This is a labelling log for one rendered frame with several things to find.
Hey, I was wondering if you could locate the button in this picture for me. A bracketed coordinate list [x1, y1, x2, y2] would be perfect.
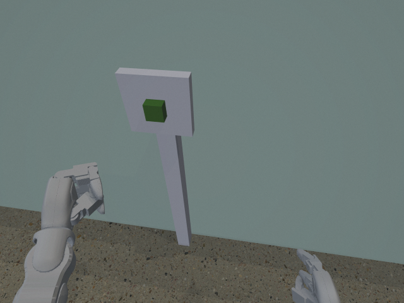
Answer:
[143, 99, 167, 122]

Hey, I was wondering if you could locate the robot left hand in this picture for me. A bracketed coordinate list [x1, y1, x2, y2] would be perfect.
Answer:
[41, 162, 105, 230]

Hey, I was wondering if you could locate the panel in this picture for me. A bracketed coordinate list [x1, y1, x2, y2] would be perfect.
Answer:
[115, 68, 194, 246]

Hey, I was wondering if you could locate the robot right hand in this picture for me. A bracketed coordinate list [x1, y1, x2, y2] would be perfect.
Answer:
[292, 249, 341, 303]

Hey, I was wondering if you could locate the left robot forearm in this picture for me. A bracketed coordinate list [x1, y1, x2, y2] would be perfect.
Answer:
[13, 227, 76, 303]

